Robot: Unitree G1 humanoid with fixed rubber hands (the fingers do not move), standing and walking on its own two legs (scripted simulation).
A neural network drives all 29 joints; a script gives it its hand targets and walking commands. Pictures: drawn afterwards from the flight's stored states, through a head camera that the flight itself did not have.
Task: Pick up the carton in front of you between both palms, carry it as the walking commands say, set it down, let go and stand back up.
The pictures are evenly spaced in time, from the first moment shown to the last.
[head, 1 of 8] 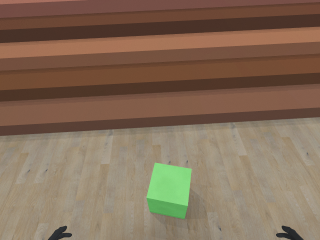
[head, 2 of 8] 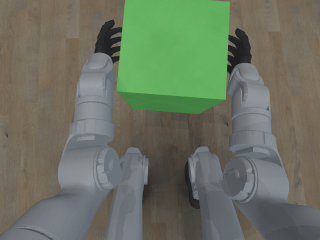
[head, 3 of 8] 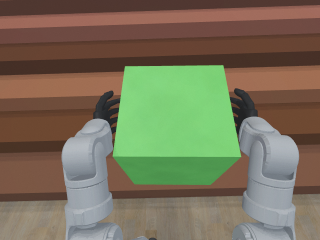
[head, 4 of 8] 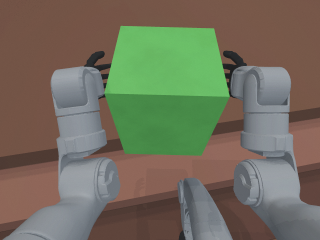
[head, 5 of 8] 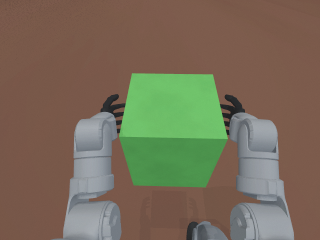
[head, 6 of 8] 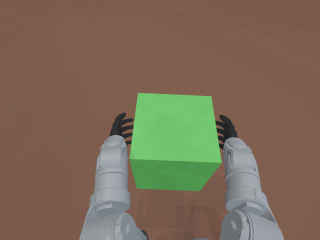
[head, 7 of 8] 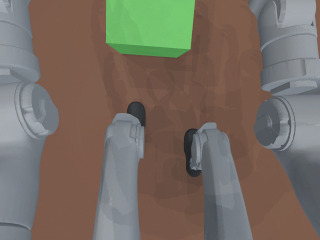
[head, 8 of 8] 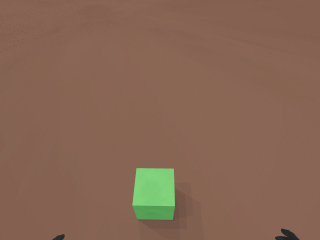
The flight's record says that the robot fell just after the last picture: no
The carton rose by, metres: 1.99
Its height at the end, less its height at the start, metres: +1.22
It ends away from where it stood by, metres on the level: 5.12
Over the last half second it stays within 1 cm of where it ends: yes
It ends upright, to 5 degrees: yes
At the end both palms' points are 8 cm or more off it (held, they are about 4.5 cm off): yes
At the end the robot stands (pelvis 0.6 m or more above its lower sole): yes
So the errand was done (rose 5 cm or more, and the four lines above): yes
